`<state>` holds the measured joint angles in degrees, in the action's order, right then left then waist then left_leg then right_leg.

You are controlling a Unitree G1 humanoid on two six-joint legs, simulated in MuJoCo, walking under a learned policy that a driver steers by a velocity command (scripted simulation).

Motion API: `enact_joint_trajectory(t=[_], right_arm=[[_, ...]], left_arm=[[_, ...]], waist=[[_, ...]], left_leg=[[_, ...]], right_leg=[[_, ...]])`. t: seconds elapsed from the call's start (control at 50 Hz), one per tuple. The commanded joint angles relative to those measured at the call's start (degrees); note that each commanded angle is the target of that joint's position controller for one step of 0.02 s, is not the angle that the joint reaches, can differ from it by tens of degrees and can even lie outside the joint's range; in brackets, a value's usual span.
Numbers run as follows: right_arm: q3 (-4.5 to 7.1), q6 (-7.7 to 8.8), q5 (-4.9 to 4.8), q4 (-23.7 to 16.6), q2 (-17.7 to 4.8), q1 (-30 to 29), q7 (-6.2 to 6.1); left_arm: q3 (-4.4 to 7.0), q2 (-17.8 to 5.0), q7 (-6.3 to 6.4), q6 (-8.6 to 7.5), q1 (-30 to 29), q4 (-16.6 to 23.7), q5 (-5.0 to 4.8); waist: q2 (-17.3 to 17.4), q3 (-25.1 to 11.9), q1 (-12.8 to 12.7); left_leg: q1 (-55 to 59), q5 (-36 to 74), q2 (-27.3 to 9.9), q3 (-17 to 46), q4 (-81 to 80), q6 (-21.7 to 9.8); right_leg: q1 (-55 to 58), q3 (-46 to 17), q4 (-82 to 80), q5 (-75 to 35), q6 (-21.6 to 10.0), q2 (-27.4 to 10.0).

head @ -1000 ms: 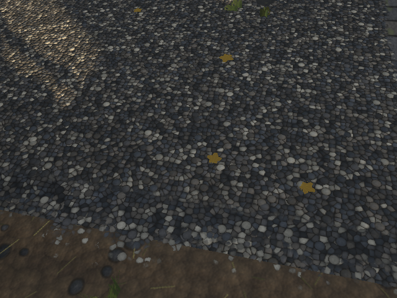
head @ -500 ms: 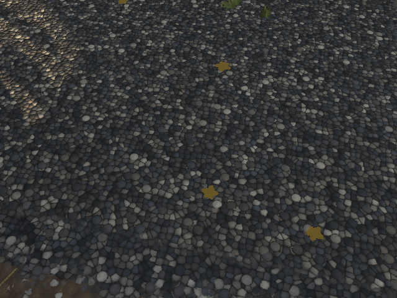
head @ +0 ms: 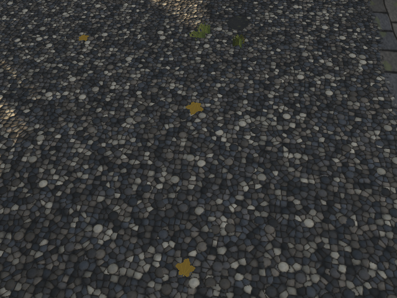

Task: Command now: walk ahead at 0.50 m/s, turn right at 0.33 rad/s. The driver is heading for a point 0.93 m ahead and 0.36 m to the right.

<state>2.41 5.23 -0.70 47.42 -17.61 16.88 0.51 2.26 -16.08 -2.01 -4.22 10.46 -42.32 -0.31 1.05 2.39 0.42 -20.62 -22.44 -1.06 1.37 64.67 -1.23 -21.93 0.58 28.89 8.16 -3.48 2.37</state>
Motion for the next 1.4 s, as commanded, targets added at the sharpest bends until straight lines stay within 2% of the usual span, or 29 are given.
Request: enact_joint_trajectory(t=[0.02, 0.16, 0.26, 0.32, 0.36, 0.38, 0.4, 0.42, 0.44, 0.46, 0.52, 0.6, 0.7, 0.8, 0.84, 0.88, 0.9, 0.92, 0.94, 0.96, 1.0, 1.02, 1.08, 1.18, 1.24, 1.32, 1.36, 1.38, 1.4], right_arm=[[1.58, 1.57, 1.12, -5.77, -6.07, -2.12, -0.18], [0.65, 0.50, 1.34, -8.99, -2.69, -12.48, -0.47], [0.78, 1.50, 0.30, -11.24, -3.45, -19.90, 0.58], [1.60, 2.18, 0.19, -11.12, -5.45, -18.55, 0.92], [2.83, 2.59, 0.44, -9.09, -7.33, -10.67, 0.45], [3.71, 2.77, 1.35, -8.19, -10.00, -2.60, -0.05], [5.12, 1.87, 1.85, -6.76, -15.00, 3.59, -0.30], [4.40, 1.38, 0.61, -6.16, -11.33, 4.08, 0.13], [3.10, 1.13, 0.55, -6.98, -6.81, 0.99, 0.20], [2.55, 0.83, 0.91, -7.26, -5.30, -1.92, 0.21], [2.04, 0.86, 1.48, -6.05, -3.52, -5.51, 0.00], [3.06, 1.54, 0.89, -4.07, -5.91, -4.72, -0.24], [3.50, 0.83, 0.55, -2.66, -8.10, -3.92, -0.49], [4.19, -0.70, -0.75, -0.71, -10.63, -0.51, -0.60], [4.77, -1.42, -1.24, -0.77, -12.50, -0.65, -0.96], [4.58, -2.08, -1.50, -1.23, -12.32, -1.48, -1.41], [3.16, -1.79, 0.52, -2.30, -8.75, 0.08, -1.43], [0.99, -0.20, 1.53, -6.17, -2.72, 2.91, -0.74], [2.04, 1.79, -0.13, -6.36, -8.34, -2.08, 0.20], [2.22, 2.65, -1.88, -7.94, -9.30, -6.32, 0.66], [2.15, 2.61, 0.58, -6.93, -8.01, -7.01, -0.20], [2.28, 2.04, 0.76, -7.01, -8.10, -5.16, -0.12], [2.09, 0.53, 1.57, -6.57, -6.57, -4.85, -0.17], [0.71, 0.45, 1.40, -9.41, -3.33, -15.83, 0.18], [0.78, 1.02, 0.53, -10.86, -3.95, -19.88, 0.78], [1.71, 1.85, 0.46, -10.63, -6.12, -18.02, 1.51], [2.69, 2.21, 0.84, -9.05, -7.21, -11.79, 1.16], [3.42, 2.51, 1.58, -8.26, -9.23, -5.26, 0.85], [4.78, 2.30, 2.45, -7.08, -14.44, 2.27, 0.61]], left_arm=[[1.91, -6.91, 0.36, -0.45, 2.94, 3.26, 0.72], [3.39, -10.00, 2.38, -0.33, 7.65, 1.71, -0.68], [3.78, -10.29, 3.07, 0.64, 12.29, 0.26, -1.35], [4.08, -10.36, 3.46, 1.41, 12.00, 0.42, -1.12], [3.54, -8.45, 3.33, 1.88, 10.97, 1.07, -0.85], [2.32, -5.23, 3.05, 1.77, 10.41, 2.23, -0.18], [1.01, -0.96, 3.01, 1.13, 17.11, 3.90, -1.13], [1.48, -5.08, 3.13, 0.80, 18.30, 3.73, -2.03], [2.77, -9.50, 3.35, 1.25, 13.62, 3.50, -2.40], [3.05, -9.79, 3.51, 1.71, 10.15, 4.05, -1.91], [3.06, -6.71, 2.65, 2.50, 7.61, 5.69, -1.21], [2.34, -3.82, 2.02, 3.10, 4.04, 8.14, -0.99], [1.63, -2.72, 0.39, 2.31, -2.99, 10.38, -1.01], [1.82, -3.50, -1.12, 2.42, -9.34, 13.82, -1.12], [2.89, -5.54, -1.24, 2.80, -6.88, 14.07, -0.70], [5.74, -10.17, -0.49, 3.40, 7.72, 10.44, -0.78], [7.39, -14.78, 0.82, 4.12, 16.28, 8.49, -1.18], [7.46, -19.57, 0.88, 3.42, 11.81, 10.42, -1.59], [5.86, -14.15, 0.30, 2.42, 12.96, 11.38, -1.08], [4.92, -11.49, 0.16, 1.59, 11.78, 10.60, -0.48], [3.85, -8.33, 0.20, 0.96, 5.30, 10.60, -0.42], [3.76, -8.83, 0.52, 0.81, 3.53, 11.45, 0.35], [3.83, -9.10, 1.35, 0.38, 3.10, 10.66, -0.02], [4.31, -10.57, 2.81, 0.93, 7.09, 8.13, -0.63], [4.56, -11.00, 2.93, 1.21, 9.74, 6.39, -1.05], [4.15, -9.28, 3.10, 1.58, 11.11, 4.44, -0.86], [3.69, -7.93, 2.91, 1.97, 10.74, 4.13, -0.62], [2.65, -5.32, 2.70, 1.93, 10.88, 4.54, -0.17], [1.58, -2.39, 2.80, 1.47, 17.16, 5.13, -0.77]], waist=[[-4.82, -4.82, -0.53], [-4.63, -1.29, -2.37], [-5.46, -0.76, -4.58], [-7.07, -1.30, -2.96], [-7.30, -5.12, 1.21], [-3.35, -12.60, 4.96], [12.50, -20.89, 3.36], [15.46, -19.89, 3.28], [8.86, -12.13, 4.34], [5.01, -7.62, 3.66], [5.92, -1.73, 0.79], [3.73, -0.72, 0.71], [2.21, 0.41, 2.95], [2.32, 2.25, 3.89], [4.12, -0.53, 1.26], [2.82, -8.53, -7.26], [-5.18, -13.76, -9.90], [-18.86, -19.75, -2.97], [-10.44, -22.63, -7.35], [-7.86, -14.68, -7.00], [-0.34, -6.78, -2.14], [-3.92, -6.24, 0.02], [-2.86, -4.91, 1.12], [-4.46, -1.79, -2.79], [-5.35, -1.17, -4.31], [-7.78, -1.50, -3.41], [-8.50, -3.47, -0.10], [-6.05, -9.63, 2.91], [6.77, -18.67, 2.69]], left_leg=[[-16.18, 5.43, -5.41, 3.41, -1.41, 0.21], [-13.07, 22.88, -2.44, 2.37, -25.12, 4.34], [-8.49, 27.24, 0.11, 3.43, -35.24, 3.92], [-4.68, 21.38, 0.37, 4.00, -37.88, 2.30], [7.37, 19.02, 0.12, 2.55, -41.22, -0.30], [21.22, 16.76, -7.51, 9.03, -39.59, -3.70], [41.73, 7.10, -20.54, 31.49, -42.12, -12.20], [41.65, -4.58, -23.87, 42.95, -46.44, -13.98], [34.89, -4.20, -21.41, 34.79, -47.73, -11.51], [28.11, 2.56, -18.68, 26.27, -48.42, -9.72], [16.15, 13.60, -14.07, 13.72, -52.83, -8.75], [15.54, 22.32, -14.53, 5.70, -55.94, -10.22], [17.01, 27.30, -12.85, -4.28, -56.28, -8.47], [23.81, 34.26, -14.97, -8.67, -52.93, -6.39], [25.81, 52.46, -14.98, -10.93, -45.38, -5.21], [19.79, 59.48, -12.43, -13.82, -25.17, -2.77], [4.36, 36.12, -9.67, -13.84, -6.90, -0.25], [-19.26, -9.96, 3.12, -6.81, 13.01, 2.65], [-24.72, -9.21, 0.78, 4.50, 16.63, 1.51], [-27.07, -4.49, -1.35, 3.77, 14.52, 0.34], [-20.68, 2.59, -5.52, 3.50, 3.20, 0.41], [-17.18, 4.19, -6.07, 3.99, 1.71, 1.14], [-13.85, 7.04, -5.42, 2.58, -4.86, 3.95], [-11.30, 24.40, -1.82, 2.06, -25.65, 5.68], [-7.72, 27.86, -0.02, 2.70, -31.86, 5.13], [-5.41, 22.34, -0.42, 3.19, -35.63, 2.40], [3.28, 19.06, 0.71, 0.72, -38.85, -0.30], [14.48, 19.05, -4.30, 4.99, -37.81, -3.38], [34.91, 13.73, -16.05, 24.75, -38.66, -11.76]], right_leg=[[16.26, -22.96, -16.40, -4.11, -11.47, -14.46], [9.08, -14.53, -19.00, -6.22, -9.84, -9.70], [11.57, -18.11, -15.23, -1.89, -8.24, -10.76], [14.90, -22.35, -10.38, -2.45, -6.85, -12.12], [13.34, -21.70, -2.58, -6.33, -4.68, -8.85], [7.49, -18.11, 11.19, -2.22, -2.76, -5.40], [-12.26, -9.70, 30.26, 18.19, 1.45, 2.96], [-21.69, -10.14, 40.71, 25.78, 2.21, -0.30], [-23.28, -10.69, 44.29, 20.69, 2.48, -2.94], [-21.87, -8.81, 44.10, 16.12, 2.97, -5.00], [-17.22, -7.46, 38.34, 10.47, 3.43, -8.62], [-19.23, -6.16, 30.77, 5.59, 4.27, -9.68], [-16.29, -2.70, 15.91, -8.02, 3.32, -8.73], [-14.85, 1.09, 7.94, -4.61, 0.45, -6.71], [-8.55, 4.17, 7.07, 1.27, -1.87, -3.19], [12.38, 5.68, 2.63, -0.80, -5.69, 1.49], [30.11, -7.36, 2.08, -1.31, -9.26, -6.51], [44.80, -42.37, -7.20, 11.39, -20.59, -20.35], [44.73, -46.21, -12.33, 15.80, -19.49, -21.54], [38.53, -37.77, -12.38, 11.97, -16.82, -19.61], [23.47, -25.51, -13.19, -1.33, -12.68, -14.19], [18.74, -24.72, -14.08, -6.43, -13.52, -13.94], [11.45, -20.04, -16.08, -12.03, -13.91, -11.79], [7.26, -15.62, -15.92, -5.33, -10.27, -7.66], [7.50, -18.21, -14.39, -1.07, -9.02, -8.50], [14.37, -22.36, -8.80, -1.50, -7.68, -11.70], [15.00, -21.73, -2.73, -8.71, -5.88, -9.58], [12.13, -18.67, 8.46, -8.74, -3.97, -6.56], [-4.33, -11.73, 28.05, 4.49, 0.57, 0.74]])
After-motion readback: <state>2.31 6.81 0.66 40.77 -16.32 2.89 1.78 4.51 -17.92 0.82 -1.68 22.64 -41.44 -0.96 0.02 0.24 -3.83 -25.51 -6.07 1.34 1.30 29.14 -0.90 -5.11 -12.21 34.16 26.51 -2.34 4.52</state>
